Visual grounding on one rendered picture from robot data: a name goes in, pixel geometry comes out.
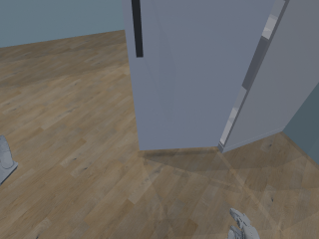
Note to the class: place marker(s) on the fridge door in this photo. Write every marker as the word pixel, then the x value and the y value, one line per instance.
pixel 196 54

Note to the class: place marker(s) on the robot right hand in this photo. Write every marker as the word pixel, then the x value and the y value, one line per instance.
pixel 247 231

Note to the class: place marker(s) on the handle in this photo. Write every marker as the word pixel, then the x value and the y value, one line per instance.
pixel 137 20

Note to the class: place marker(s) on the robot left hand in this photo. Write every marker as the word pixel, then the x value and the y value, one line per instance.
pixel 7 165

